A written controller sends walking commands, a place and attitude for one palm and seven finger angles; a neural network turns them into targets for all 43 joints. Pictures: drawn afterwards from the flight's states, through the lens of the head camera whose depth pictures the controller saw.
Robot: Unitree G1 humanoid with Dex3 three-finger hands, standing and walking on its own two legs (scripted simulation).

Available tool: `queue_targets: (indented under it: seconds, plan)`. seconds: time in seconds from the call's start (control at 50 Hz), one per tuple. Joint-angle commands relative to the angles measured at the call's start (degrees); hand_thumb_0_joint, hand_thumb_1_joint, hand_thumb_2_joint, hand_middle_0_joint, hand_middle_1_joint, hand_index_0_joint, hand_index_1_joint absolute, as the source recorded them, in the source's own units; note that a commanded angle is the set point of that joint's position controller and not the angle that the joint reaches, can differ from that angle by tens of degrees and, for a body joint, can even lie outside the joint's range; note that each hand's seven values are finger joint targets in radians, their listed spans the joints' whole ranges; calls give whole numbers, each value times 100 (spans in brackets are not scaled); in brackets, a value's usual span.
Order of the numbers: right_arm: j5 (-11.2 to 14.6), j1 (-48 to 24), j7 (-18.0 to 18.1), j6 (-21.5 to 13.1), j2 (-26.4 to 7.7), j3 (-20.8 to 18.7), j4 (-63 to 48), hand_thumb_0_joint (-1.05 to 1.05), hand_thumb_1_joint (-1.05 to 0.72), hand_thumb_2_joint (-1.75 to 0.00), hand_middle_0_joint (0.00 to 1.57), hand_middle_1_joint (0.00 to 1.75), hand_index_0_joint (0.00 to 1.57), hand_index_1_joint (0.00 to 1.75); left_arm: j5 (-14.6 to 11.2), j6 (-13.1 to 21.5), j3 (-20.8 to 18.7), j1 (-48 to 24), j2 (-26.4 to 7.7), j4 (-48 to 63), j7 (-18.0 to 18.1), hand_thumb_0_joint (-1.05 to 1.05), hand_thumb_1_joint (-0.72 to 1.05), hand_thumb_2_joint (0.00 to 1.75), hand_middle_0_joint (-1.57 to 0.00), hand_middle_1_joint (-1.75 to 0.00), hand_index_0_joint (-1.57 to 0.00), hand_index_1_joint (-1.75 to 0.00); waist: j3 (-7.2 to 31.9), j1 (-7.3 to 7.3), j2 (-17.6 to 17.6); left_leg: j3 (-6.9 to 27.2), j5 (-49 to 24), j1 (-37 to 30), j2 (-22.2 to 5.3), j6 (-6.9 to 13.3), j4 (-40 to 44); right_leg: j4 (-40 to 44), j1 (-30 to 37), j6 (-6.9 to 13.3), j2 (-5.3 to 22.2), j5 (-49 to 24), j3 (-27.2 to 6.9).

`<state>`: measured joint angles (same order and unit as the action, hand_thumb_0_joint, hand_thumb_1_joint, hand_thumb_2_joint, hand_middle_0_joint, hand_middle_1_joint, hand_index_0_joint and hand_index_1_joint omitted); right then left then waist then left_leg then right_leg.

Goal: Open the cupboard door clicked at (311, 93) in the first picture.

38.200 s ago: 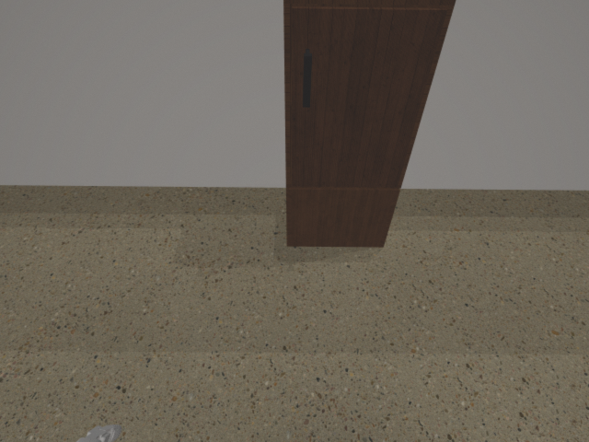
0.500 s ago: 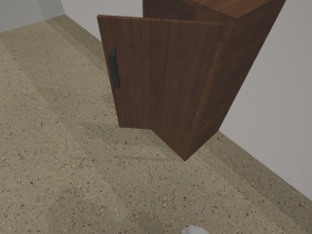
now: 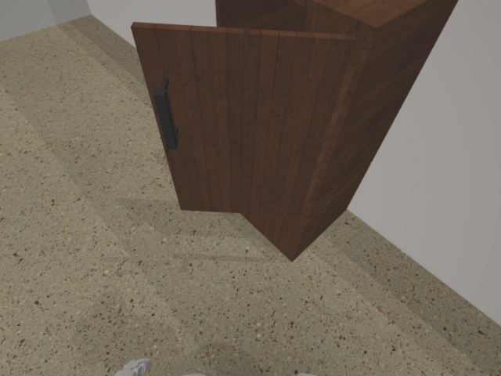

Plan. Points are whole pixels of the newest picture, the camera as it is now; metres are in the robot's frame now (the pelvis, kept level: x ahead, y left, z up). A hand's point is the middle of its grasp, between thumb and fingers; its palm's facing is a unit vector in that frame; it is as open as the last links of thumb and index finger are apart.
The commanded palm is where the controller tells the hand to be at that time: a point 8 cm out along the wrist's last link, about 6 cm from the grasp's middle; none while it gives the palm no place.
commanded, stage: come to a stop and stand still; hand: left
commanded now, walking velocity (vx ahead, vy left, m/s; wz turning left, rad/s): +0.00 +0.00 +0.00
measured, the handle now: (168, 115) +0.60 +0.21 +0.04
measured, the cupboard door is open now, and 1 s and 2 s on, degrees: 44 44 44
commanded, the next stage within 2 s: look again from close up in 0.84 s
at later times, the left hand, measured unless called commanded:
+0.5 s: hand out of the picture -0.05 +0.18 -0.16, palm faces +0.00 -0.98 -0.21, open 7.4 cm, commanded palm none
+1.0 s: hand out of the picture -0.06 +0.15 -0.17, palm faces -0.01 -0.99 -0.16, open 7.4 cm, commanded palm none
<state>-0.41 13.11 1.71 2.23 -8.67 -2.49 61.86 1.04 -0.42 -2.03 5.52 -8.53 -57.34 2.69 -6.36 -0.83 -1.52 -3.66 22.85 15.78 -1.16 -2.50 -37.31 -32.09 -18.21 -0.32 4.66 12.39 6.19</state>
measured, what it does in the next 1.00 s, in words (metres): steps on the spot: left foot, then right foot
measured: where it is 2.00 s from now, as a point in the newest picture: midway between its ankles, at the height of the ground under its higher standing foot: outside the picture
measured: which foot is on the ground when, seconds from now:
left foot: up 0.00-0.00, down 0.02-1.00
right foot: down 0.00-0.04, up 0.06-0.32, down 0.34-1.00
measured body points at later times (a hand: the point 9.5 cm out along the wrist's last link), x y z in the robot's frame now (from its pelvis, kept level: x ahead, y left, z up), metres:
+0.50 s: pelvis -0.04 +0.01 +0.01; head -0.03 +0.00 +0.46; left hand -0.05 +0.23 -0.15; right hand -0.01 -0.22 -0.15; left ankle +0.00 +0.11 -0.73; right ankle -0.08 -0.10 -0.73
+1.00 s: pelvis -0.05 +0.00 +0.01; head -0.03 +0.01 +0.46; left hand -0.06 +0.21 -0.16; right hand -0.10 -0.20 -0.15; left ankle +0.00 +0.11 -0.73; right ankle -0.08 -0.10 -0.73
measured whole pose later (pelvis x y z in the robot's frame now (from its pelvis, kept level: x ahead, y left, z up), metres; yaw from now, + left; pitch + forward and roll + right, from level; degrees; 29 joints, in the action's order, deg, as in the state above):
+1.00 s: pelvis -0.05 +0.00 +0.01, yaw -1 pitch -1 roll -1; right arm -1.0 19.2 1.3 0.5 -6.5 -0.2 66.2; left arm 0.7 1.4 1.0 18.6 -5.7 -64.4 3.1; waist -3.5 -1.2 1.1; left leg -4.7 11.2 16.1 -2.8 0.7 -28.7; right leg -24.8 -6.7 0.9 -1.2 16.8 3.0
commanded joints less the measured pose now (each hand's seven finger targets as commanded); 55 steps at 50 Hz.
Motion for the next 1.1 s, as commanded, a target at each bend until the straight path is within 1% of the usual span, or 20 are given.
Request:
queue_targets:
  seconds: [0.0, 0.02, 0.04, 0.1, 0.2, 0.24, 0.28, 0.32, 0.34, 0.36, 0.38, 0.4, 0.54, 0.7, 0.9, 0.92, 0.94, 0.96, 1.02, 1.08]
  plan:
    - [-77, 978, -27, -93, -652, -159, -141, 0, -90, -90, 20, 30, 20, 30, -45, -145, -199, 416, -573, 264, -38, 0, 90, 90, -20, -30, -20, -30, 701, -10, 864, 1270, -1285, -561, -1032, 471, 1830, -156, -431, 91, 185, 501, -360]
    - [-131, 661, 9, -87, -977, -211, -364, 0, -90, -90, 20, 30, 20, 30, -58, -195, -177, 358, -392, 337, -43, 0, 90, 90, -20, -30, -20, -30, 381, -4, 1691, 1905, -1191, 345, -1741, 927, 2476, -871, -241, -64, -171, 1452, -196]
    - [-151, 279, 24, -94, -934, -188, -474, 0, -90, -90, 20, 30, 20, 30, -13, -262, -196, 287, -487, 310, -37, 0, 90, 90, -20, -30, -20, -30, 162, 8, 1507, 1846, -525, 890, -1759, 1155, 2777, -1611, -31, 14, -180, 1708, -545]
    - [-143, -122, 86, -150, -805, -87, -602, 0, -90, -90, 20, 30, 20, 30, 40, -282, -220, 636, -487, 111, -108, 0, 90, 90, -20, -30, -20, -30, -41, 224, 1170, 1336, -485, 801, -1373, 1024, 2682, -2290, -278, 78, -181, 1361, -795]
    - [-94, 170, 88, -245, -818, -93, -448, 0, -90, -90, 20, 30, 20, 30, -5, -115, -67, 797, -357, -27, -116, 0, 90, 90, -20, -30, -20, -30, 612, 85, 659, 1073, -2174, -787, -1308, 1161, 2208, -970, -169, -57, -141, 1442, -527]
    - [-69, 345, 80, -254, -883, -103, -334, 0, -90, -90, 20, 30, 20, 30, -30, -67, -28, 912, -362, -86, -100, 0, 90, 90, -20, -30, -20, -30, 861, 31, 622, 1013, -2775, -1179, -1259, 1113, 1946, -130, 138, -72, -198, 1211, -451]
    - [4, 299, 68, -271, -804, -73, -253, 0, -90, -90, 20, 30, 20, 30, -35, 11, -10, 1277, -440, -268, -72, 0, 90, 90, -20, -30, -20, -30, 978, 159, 537, 865, -2911, -1046, -992, 864, 1543, 1118, 810, -40, -172, 48, -544]
    - [59, 203, 31, -259, -582, -33, -302, 0, -90, -90, 20, 30, 20, 30, -20, 102, 4, 1318, -704, -360, -26, 0, 90, 90, -20, -30, -20, -30, 797, 9, -212, 441, -2097, -741, -467, 402, 1323, 1352, 857, 242, 439, -1071, -1292]
    - [48, 185, -6, -249, -571, -6, -273, 0, -90, -90, 20, 30, 20, 30, -38, 108, 42, 1220, -757, -356, -35, 0, 90, 90, -20, -30, -20, -30, 748, -50, -189, 388, -1682, -933, -351, 329, 1418, 1370, 556, 324, 616, -859, -1274]
    - [20, 179, -25, -260, -549, -2, -212, 0, -90, -90, 20, 30, 20, 30, -36, 102, 65, 1216, -715, -388, -42, 0, 90, 90, -20, -30, -20, -30, 678, -54, 37, 399, -1972, -1097, -343, 346, 1454, 1232, 422, 303, 497, -972, -1134]
    - [0, 260, -15, -238, -547, -3, -134, 0, -90, -90, 20, 30, 20, 30, -37, 132, 65, 1196, -632, -436, -33, 0, 90, 90, -20, -30, -20, -30, 747, -59, -603, 402, -2038, -1095, -431, 360, 1380, 1193, 534, 254, 294, -945, -1074]
    - [-6, 237, -8, -243, -620, -7, -71, 0, -90, -90, 20, 30, 20, 30, -44, 142, 98, 1238, -532, -458, -23, 0, 90, 90, -20, -30, -20, -30, 631, -34, -654, 384, -2090, -1093, -474, 370, 1397, 1222, 497, 229, 312, -1008, -1054]
    - [-23, 346, -13, -172, -522, 83, 210, 0, -90, -90, 20, 30, 20, 30, -53, 76, 147, 1392, -456, -573, -25, 0, 90, 90, -20, -30, -20, -30, -257, 0, 48, 443, -943, -683, -425, 322, 1838, 1614, 99, 230, 178, 693, -1103]
    - [-41, 684, 27, -171, -377, 118, 355, 0, -90, -90, 20, 30, 20, 30, -70, 77, 140, 1541, -344, -653, -27, 0, 90, 90, -20, -30, -20, -30, -302, 29, 140, 449, -809, -479, -410, 315, 1871, 1638, 236, 267, 138, 798, -1044]
    - [-33, 916, 66, -238, -232, 114, 459, 0, -90, -90, 20, 30, 20, 30, -89, 111, 132, 1663, -190, -712, -5, 0, 90, 90, -20, -30, -20, -30, 5, 50, 39, 491, -1317, -597, -477, 351, 1777, 1496, 521, 278, 130, 239, -943]
    - [-7, 87, -51, -397, -449, 168, -21, 0, -90, -90, 20, 30, 20, 30, 76, 319, 198, 2053, -422, -737, 153, 0, 90, 90, -20, -30, -20, -30, -39, 346, 244, 323, -1796, -184, -475, 231, 427, 1512, 344, 190, 424, -1995, -1356]
    - [-20, 601, -95, -321, -187, 161, -151, 0, -90, -90, 20, 30, 20, 30, 6, 355, 149, 1641, -682, -428, 119, 0, 90, 90, -20, -30, -20, -30, 304, -176, 266, 339, -726, -212, -321, 267, 546, 1545, 312, 379, 651, -585, -1400]
    - [-52, 697, -104, -287, -181, 133, -52, 0, -90, -90, 20, 30, 20, 30, -4, 345, 152, 1451, -619, -332, 71, 0, 90, 90, -20, -30, -20, -30, 189, -168, 463, 332, -739, -283, -310, 290, 682, 1513, 83, 464, 469, 433, -1330]
    - [-67, 969, -86, -391, -294, 162, -128, 0, -90, -90, 20, 30, 20, 30, -13, 365, 148, 1576, -416, -312, 68, 0, 90, 90, -20, -30, -20, -30, 672, -132, 425, 493, -1671, -331, -461, 420, 844, 920, 460, 420, 82, -90, -961]
    - [-66, 844, -49, -420, -382, 167, -210, 0, -90, -90, 20, 30, 20, 30, -6, 292, 179, 1641, -294, -316, 53, 0, 90, 90, -20, -30, -20, -30, 398, -14, 223, 595, -1612, -96, -522, 514, 1081, 770, 424, 357, -36, 65, -851]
